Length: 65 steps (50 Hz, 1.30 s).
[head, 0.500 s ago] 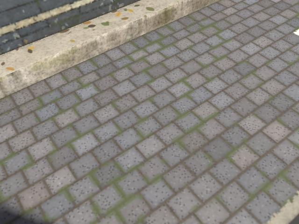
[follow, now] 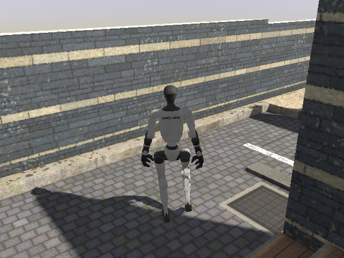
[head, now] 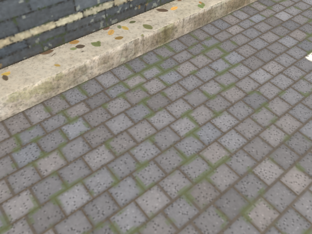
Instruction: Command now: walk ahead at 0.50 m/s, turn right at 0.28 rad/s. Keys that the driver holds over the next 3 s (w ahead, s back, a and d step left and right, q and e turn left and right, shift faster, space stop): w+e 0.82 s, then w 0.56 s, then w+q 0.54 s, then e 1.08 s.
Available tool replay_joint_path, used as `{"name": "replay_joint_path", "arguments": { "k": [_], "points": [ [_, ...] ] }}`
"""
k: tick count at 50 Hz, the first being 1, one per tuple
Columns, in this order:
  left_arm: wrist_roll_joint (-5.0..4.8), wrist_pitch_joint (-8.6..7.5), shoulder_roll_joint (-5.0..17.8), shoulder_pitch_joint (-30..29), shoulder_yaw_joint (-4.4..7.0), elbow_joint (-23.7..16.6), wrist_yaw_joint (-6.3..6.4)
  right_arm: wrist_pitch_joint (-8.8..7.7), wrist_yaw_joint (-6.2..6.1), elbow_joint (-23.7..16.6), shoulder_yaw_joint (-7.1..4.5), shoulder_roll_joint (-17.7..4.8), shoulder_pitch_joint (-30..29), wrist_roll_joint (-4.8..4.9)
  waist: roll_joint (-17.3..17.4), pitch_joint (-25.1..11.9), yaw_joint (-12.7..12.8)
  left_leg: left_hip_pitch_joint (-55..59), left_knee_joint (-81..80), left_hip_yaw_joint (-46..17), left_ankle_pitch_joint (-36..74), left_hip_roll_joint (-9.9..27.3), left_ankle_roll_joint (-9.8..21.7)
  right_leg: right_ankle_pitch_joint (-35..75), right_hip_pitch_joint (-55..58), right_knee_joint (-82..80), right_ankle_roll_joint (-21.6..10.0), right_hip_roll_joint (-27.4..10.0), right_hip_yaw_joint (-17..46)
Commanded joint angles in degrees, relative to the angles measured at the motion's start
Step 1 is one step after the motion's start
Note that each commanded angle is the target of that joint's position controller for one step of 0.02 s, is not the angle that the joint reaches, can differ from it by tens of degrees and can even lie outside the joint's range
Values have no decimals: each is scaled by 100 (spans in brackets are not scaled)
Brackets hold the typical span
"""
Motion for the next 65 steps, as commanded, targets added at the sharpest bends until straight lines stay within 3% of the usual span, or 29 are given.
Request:
{"name": "replay_joint_path", "arguments": {
  "k": [1, 6, 10, 13, 15, 16, 17, 18, 19, 20, 21, 23, 25, 27, 31, 37, 39, 40, 42, 43, 44, 45, 46, 47, 48, 50, 54, 60, 65],
  "points": [
    [-7, 76, 184, -2, 44, -220, -50, -133, -37, -174, -71, -535, 238, 7, 474, 202, 59, -23, -1169, -830, 990, 1581, 250, 641, -560, -269, 68, -125, 75],
    [-22, 21, 16, -979, -53, -577, -108, -136, -118, -62, -7, -502, 551, 27, 505, 342, -143, 363, -1108, -142, 2020, 1492, 61, 1397, -536, -1815, 109, 11, -442],
    [-3, 4, -3, -1509, -99, -851, -126, -72, -223, 121, 2, -559, 962, 0, 530, 389, -286, 1187, -741, 167, 3144, 1692, 45, 1091, -472, -2611, -88, 184, -901],
    [16, 9, 132, -1108, -27, -802, -93, 8, -307, 123, -36, -756, 845, -23, 759, 64, -6, 1596, 238, 428, 5448, 1816, -16, 303, 237, -2788, -424, 618, -1198],
    [29, -16, 356, -176, 103, -553, -60, 101, -310, 53, -89, -926, 700, -52, 873, -480, 396, 1499, 1764, 517, 5956, 1874, 15, -149, 1283, -3022, -742, 946, -1218],
    [87, -53, 560, 620, 221, -327, -24, 128, -277, -39, -105, -979, 556, -22, 724, -861, 800, 852, 3037, 589, 5070, 1806, -56, -4, 2428, -3540, -967, 914, -935],
    [140, -50, 1067, 1242, 396, -240, 59, 100, -224, -262, -69, -795, 508, -7, 50, -1401, 1009, -496, 4890, 620, 2364, 1520, -184, -433, 3760, -3651, -1360, -324, 655],
    [50, 34, 1455, 959, 498, -386, 71, 45, -89, -690, -42, -450, 479, 108, -1196, -1720, 571, -2979, 6841, -4, -2145, 80, -481, -131, 5111, -4398, -2347, -1679, 3940],
    [-83, 89, 1291, 891, 466, -335, 87, -25, -66, -818, -93, -824, -219, 17, -11, -1199, 670, -3716, 6775, -956, -1613, 510, -369, 8, 4836, -4642, -2113, -1480, 3400],
    [-111, 82, 1071, 570, 412, -362, 121, -111, -33, -946, -70, -757, -430, 81, 150, -666, 491, -3689, 6307, -981, -1050, 748, -356, 391, 4132, -4779, -1882, -1367, 2705],
    [-96, 55, 781, 318, 343, -370, 123, -125, -49, -876, -80, -745, -333, 79, 591, -238, 186, -3341, 5752, -945, -837, 920, -401, 1135, 3392, -4910, -1618, -1108, 2206],
    [-156, -56, 571, 110, 254, -409, 166, 94, -43, -869, -62, -624, -193, -137, 537, -139, -132, -2681, 5138, -951, -770, 1084, -593, 2014, 2645, -4965, -1324, -584, 1475],
    [-191, -161, 740, 238, 273, -388, 166, 279, 7, -965, -50, -540, -215, -191, 334, -196, -215, -2587, 4768, -831, -741, 1067, -770, 2347, 2409, -5032, -1342, -398, 1270],
    [-180, -189, 891, 472, 304, -366, 159, 347, 33, -1171, -44, -545, -648, -173, 204, -100, -118, -2772, 4266, -713, -336, 1069, -894, 2438, 2301, -5104, -1247, -249, 1174],
    [-164, -141, 901, 1001, 303, -342, 146, 368, 56, -1564, -14, -581, -1622, -135, -26, -29, 258, -3182, 3201, -661, 516, 956, -944, 2494, 2666, -5036, -951, -110, 1275],
    [-80, -95, 995, 1467, 314, -370, 221, 279, 99, -2029, 73, -655, -2576, -64, -174, -9, 594, -3260, 2034, -730, 767, 623, -765, 2839, 3531, -4624, -895, -283, 1686],
    [-60, -103, 1099, 1302, 341, -452, 271, 225, 90, -2067, 58, -777, -2389, -43, -248, -30, 412, -2687, 1574, -836, 605, 535, -635, 3018, 3514, -4410, -746, -368, 1834],
    [-54, -115, 1175, 1065, 358, -529, 276, 196, 65, -1975, 27, -870, -1992, -30, -286, -119, 180, -1992, 1333, -825, 396, 422, -538, 3393, 3280, -4172, -606, -324, 1794],
    [-86, -185, 1257, 798, 373, -601, 192, 92, -55, -1545, -108, -1170, -512, -41, 24, -863, -510, 19, 885, -733, 410, 329, -287, 3973, 2819, -2591, -359, 93, 1459],
    [-136, -242, 867, 897, 263, -740, 136, 44, -154, -1481, -190, -1513, 360, -175, 492, -1634, -782, 1325, 780, -1833, -563, 1448, -23, 2462, 2086, -1099, -255, 425, 1156],
    [-317, -224, 314, 1730, 165, -836, 134, 94, -158, -1500, -308, -2018, 374, -284, 1956, -2260, -307, 2548, 211, -4610, -751, 2970, 746, -1820, 376, 536, -37, 1393, 566],
    [-91, -165, 793, 1706, 199, -666, 180, 171, -102, -1519, -269, -1583, 32, -147, 1261, -1813, -165, 1941, -111, -5210, -1588, 2836, 817, -1708, -147, 1076, -112, 942, 643],
    [-32, -136, 819, 1329, 215, -639, 148, 172, -72, -1576, -152, -1074, -401, -85, 638, -922, -84, 1042, -248, -4259, -1672, 2568, 709, -1128, -147, 1020, -86, 697, 596],
    [-10, -131, 733, 989, 185, -701, 112, 150, -36, -1544, -79, -794, -610, -91, 323, -501, -61, 456, -350, -3463, -1091, 2245, 581, -812, -57, 736, -59, 531, 523],
    [17, -102, 670, 838, 177, -751, 71, 119, -37, -1461, -52, -738, -583, -94, 517, -337, -15, 163, -431, -2898, -468, 1995, 459, -722, 53, 497, -31, 419, 490],
    [73, -3, 572, 861, 146, -765, -3, 26, -11, -1253, -42, -751, -386, -48, 821, -303, 92, -134, -536, -2268, 487, 1739, 402, -672, 310, 246, 37, 388, 423],
    [97, 53, 489, 283, 83, -969, -74, -106, 39, -1008, -79, -859, -21, 30, 766, -201, 88, -15, -835, -1765, 987, 1737, 563, -269, -213, -319, 160, 245, 277],
    [38, -21, 249, -1110, -136, -1386, -164, -41, 61, -744, -97, -930, 420, 49, 754, 25, -204, -123, -979, -1041, 1300, 1441, 423, 716, 174, -2346, 331, 46, -437],
    [29, -75, 437, -1314, -105, -1498, -75, 54, 30, -545, -142, -1100, 708, 21, 790, 15, -197, 447, -439, -1123, 2080, 1777, 328, 242, 692, -3073, 72, 233, -601]
  ]
}}
Next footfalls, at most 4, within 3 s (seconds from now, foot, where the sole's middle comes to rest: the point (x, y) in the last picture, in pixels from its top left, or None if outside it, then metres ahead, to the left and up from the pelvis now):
0.32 right None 0.32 -0.10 -0.78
0.86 left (170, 192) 0.68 -0.06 -0.78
1.36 right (233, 177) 0.76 -0.37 -0.78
1.90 left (218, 123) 1.10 -0.34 -0.78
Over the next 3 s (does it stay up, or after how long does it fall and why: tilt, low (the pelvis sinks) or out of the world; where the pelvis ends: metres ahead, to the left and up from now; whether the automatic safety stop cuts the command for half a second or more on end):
stays up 1.14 -0.39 0.00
